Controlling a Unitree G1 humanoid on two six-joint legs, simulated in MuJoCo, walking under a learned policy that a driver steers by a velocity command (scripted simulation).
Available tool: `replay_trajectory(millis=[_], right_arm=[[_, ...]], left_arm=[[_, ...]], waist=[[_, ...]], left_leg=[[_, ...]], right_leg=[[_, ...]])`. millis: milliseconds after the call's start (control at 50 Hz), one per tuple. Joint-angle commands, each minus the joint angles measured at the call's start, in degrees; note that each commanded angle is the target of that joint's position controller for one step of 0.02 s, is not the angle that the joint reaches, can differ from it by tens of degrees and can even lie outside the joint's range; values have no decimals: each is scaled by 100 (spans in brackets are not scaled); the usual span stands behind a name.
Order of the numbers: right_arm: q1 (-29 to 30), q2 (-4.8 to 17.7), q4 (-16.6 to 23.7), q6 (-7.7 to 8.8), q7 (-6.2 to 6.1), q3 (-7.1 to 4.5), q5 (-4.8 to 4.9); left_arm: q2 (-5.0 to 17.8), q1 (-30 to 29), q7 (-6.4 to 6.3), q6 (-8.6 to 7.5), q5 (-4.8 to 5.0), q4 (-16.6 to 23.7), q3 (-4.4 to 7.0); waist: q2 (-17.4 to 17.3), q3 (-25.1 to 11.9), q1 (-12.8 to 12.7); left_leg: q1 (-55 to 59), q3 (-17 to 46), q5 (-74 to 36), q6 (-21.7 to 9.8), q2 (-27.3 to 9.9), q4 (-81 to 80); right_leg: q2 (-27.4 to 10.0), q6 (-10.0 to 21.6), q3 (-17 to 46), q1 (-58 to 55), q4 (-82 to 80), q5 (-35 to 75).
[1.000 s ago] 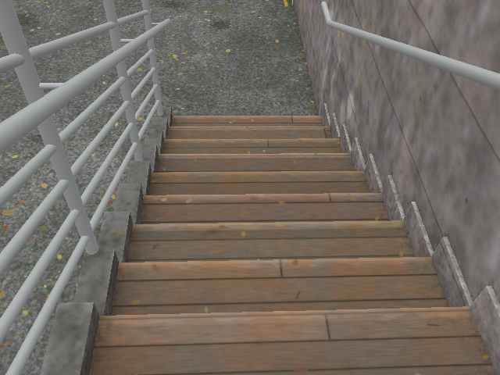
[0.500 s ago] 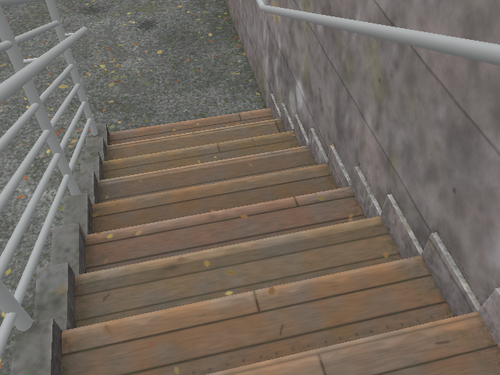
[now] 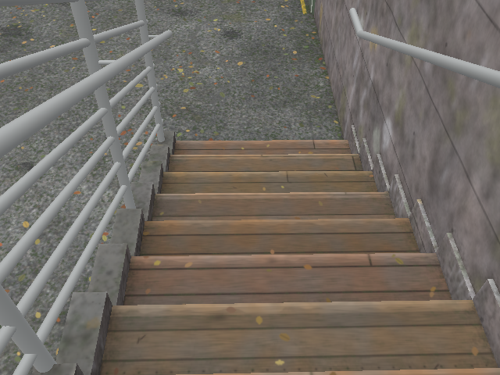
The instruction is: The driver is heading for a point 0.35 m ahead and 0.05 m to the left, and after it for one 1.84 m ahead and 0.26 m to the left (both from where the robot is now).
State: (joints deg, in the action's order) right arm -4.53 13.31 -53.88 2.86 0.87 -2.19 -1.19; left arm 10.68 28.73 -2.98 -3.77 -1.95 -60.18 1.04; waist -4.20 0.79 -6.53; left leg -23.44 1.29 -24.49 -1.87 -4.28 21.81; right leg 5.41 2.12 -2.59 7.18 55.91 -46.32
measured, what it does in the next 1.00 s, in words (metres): goes down: left foot 0.15 m lower, then right foot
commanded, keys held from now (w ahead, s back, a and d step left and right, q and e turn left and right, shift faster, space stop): no key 0.94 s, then w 0.06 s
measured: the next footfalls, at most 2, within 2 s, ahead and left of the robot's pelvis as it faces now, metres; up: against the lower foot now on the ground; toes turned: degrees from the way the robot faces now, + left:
left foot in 0.02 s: +0.17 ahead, +0.09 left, -0.15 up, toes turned +4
right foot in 0.44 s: +0.18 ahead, -0.09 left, -0.15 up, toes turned +1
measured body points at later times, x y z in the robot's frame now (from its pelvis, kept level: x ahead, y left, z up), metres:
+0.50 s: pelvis +0.11 +0.03 -0.06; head +0.09 +0.02 +0.39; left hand +0.18 +0.24 -0.21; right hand +0.09 -0.18 -0.22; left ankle +0.13 +0.09 -0.80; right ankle +0.14 -0.09 -0.80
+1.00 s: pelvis +0.12 +0.00 -0.06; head +0.11 +0.00 +0.39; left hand +0.13 +0.22 -0.21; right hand +0.14 -0.23 -0.21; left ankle +0.13 +0.09 -0.80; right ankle +0.14 -0.09 -0.80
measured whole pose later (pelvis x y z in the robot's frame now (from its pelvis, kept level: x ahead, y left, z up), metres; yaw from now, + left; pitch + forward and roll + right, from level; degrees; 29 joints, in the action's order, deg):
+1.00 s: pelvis +0.12 +0.00 -0.06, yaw +1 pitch -2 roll +0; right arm -15.6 10.2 -61.7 -1.3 -0.1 0.5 -1.1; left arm 9.0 15.3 -0.6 1.2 -0.7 -62.1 -0.2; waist -0.1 0.2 -0.5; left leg -10.3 -3.8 13.6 -2.4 0.7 25.0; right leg 2.4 2.7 -0.7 10.5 24.1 -12.2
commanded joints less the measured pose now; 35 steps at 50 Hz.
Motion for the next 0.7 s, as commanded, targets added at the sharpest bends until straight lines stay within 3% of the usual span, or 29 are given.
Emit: replay_trajectory(millis=[20, 40, 60, 80, 100, 120, 140, 160, 180, 200, 220, 240, 260, 300, 320, 360, 400, 420, 440, 460, 480, 500, 560, 600, 680, 700], right_arm=[[-2618, 575, -826, 147, -110, -131, -47], [-2967, 1024, -1019, 161, -21, -205, -162], [-2933, 1117, -843, 119, 51, -206, -101], [-2805, 885, -621, 57, 84, -137, 40], [-2424, 566, -427, -8, -11, -9, 102], [-1785, 533, -180, -8, -182, 36, 54], [-1531, 350, -60, 11, -300, 111, 56], [-1493, 287, -47, 57, -310, 168, 27], [-1314, 316, -9, 130, -273, 198, -3], [-1399, 339, -42, 198, -280, 219, 4], [-1383, 233, -58, 247, -331, 274, 100], [-1468, 182, -94, 291, -353, 328, 125], [-1473, 70, -149, 249, -346, 406, 144], [-1842, 28, -269, 173, -284, 422, 157], [-1823, 70, -207, 101, -233, 420, 161], [-1758, 127, -116, -51, -204, 398, 122], [-1747, 140, -42, -174, -224, 409, 46], [-1829, 195, -79, -202, -250, 383, 20], [-1985, 138, -140, -180, -259, 401, -8], [-2436, -56, -227, -126, -237, 410, 29], [-2680, -80, -383, -190, -205, 398, 118], [-2310, 125, -371, -220, -203, 347, 80], [-1993, 68, -378, -278, -129, 316, -12], [-1986, -10, -457, -270, -134, 336, -4], [-1722, 67, -490, -311, -139, 292, -2], [-1703, -17, -484, -325, -142, 322, 29]], left_arm=[[733, 288, -82, 72, 74, -77, 131], [260, 1157, -34, 105, 269, -226, 110], [233, 1816, -149, 126, 614, -169, 83], [526, 1262, -206, 107, 576, -30, 68], [614, 440, -197, 160, 400, 168, 87], [525, -94, -105, 259, 202, 374, 34], [568, -622, -55, 388, -11, 549, 17], [539, -766, -54, 544, -125, 556, 12], [573, -877, -40, 560, -94, 611, 49], [379, -657, -44, 607, -41, 455, 21], [232, -868, -2, 630, 9, 555, -34], [133, -791, 17, 637, -5, 475, -66], [80, -829, 82, 640, -15, 446, -110], [-6, -789, 161, 731, 10, 276, -168], [125, -1030, 178, 738, 85, 328, -150], [193, -1441, 213, 736, 119, 364, -164], [131, -1363, 227, 713, 109, 205, -180], [195, -1395, 184, 647, 96, 148, -165], [267, -1273, 153, 562, 71, 103, -154], [520, -1141, 150, 484, 12, 23, -95], [459, -1516, 187, 480, 136, 45, -89], [255, -1554, 218, 441, 162, 64, -93], [231, -1451, 193, 379, 239, 35, -67], [248, -1482, 177, 374, 237, 78, -42], [280, -1338, 171, 395, 231, 17, -14], [316, -1347, 171, 426, 244, -22, -20]], waist=[[131, -132, 1075], [-1048, -603, 774], [-1088, -1703, 640], [-732, -2091, 995], [-308, -1749, 1045], [-347, -1329, 899], [-100, -891, 865], [-52, -541, 784], [360, -164, 589], [102, -198, 485], [257, 42, 350], [8, -87, 312], [-126, -262, 286], [-596, -475, 382], [-479, -341, 416], [-456, 78, 611], [-272, 415, 575], [27, 634, 631], [274, 592, 600], [820, 463, 835], [1159, 509, 1008], [947, 510, 804], [761, 288, 753], [667, 263, 747], [398, 119, 693], [494, 64, 712]], left_leg=[[2495, -587, -1100, 85, 31, -1132], [4220, -55, -4071, -106, -764, 336], [5728, 809, -5099, -718, -1786, 2075], [5607, 1205, -4420, -1063, -2065, 1824], [4665, 1246, -2817, -1240, -2004, 1251], [3465, 1493, -170, -1655, -2094, 440], [2353, 1564, 574, -1828, -2080, -37], [1256, 1380, 234, -1829, -1907, -160], [499, 916, 63, -1564, -1474, -187], [225, 750, -253, -1521, -1311, -135], [-209, 474, -83, -1398, -1070, -232], [-74, 339, -313, -1320, -953, -134], [220, 85, -92, -1008, -703, -111], [221, 71, -134, -648, -666, -39], [108, 159, 711, -532, -639, -221], [-163, 527, 3209, -478, -651, -673], [-411, 888, 4237, -601, -751, -846], [-452, 954, 4295, -527, -699, -845], [-434, 996, 4198, -403, -654, -731], [-412, 781, 4046, -254, -381, -432], [349, 448, 3812, -183, -149, -652], [780, 403, 3718, -159, -95, -449], [1109, 338, 3746, -110, -117, -404], [1106, 341, 3754, -124, -155, -448], [1344, 235, 3611, -131, -104, -401], [1360, 243, 3662, -104, -122, -404]], right_leg=[[-563, 597, 569, 824, 1946, 4357], [201, 340, 198, 2396, 3949, -97], [161, 182, 388, 3735, 5516, -1312], [-64, 184, 625, 4461, 5863, -1015], [-231, 115, 589, 4662, 5709, -456], [-442, 39, 654, 4627, 5277, 599], [-575, -20, 645, 4250, 4877, 1106], [-546, -14, 568, 3576, 4623, 1393], [-526, -55, 811, 3226, 3620, 2489], [-441, -56, 708, 2917, 3412, 2671], [-534, -146, 757, 2650, 2197, 3433], [-494, -165, 685, 2402, 1572, 3797], [-592, -156, 575, 2063, 314, 3938], [-441, -176, 249, 1113, -296, 3830], [-485, -203, 264, 959, -666, 3582], [-529, -218, 219, 719, -1304, 3245], [-631, -122, 287, 277, -2144, 3073], [-690, -90, 347, 103, -2679, 3235], [-984, -36, 690, -222, -3078, 3567], [-1532, 81, 1195, -567, -3160, 4652], [-1395, 256, 1138, 385, -3210, 4121], [-1253, 216, 1106, 721, -3483, 3722], [-1114, 181, 986, 695, -3632, 3540], [-1081, 192, 980, 585, -3668, 3635], [-1095, 247, 957, 523, -3652, 3773], [-1068, 254, 935, 541, -3708, 3715]])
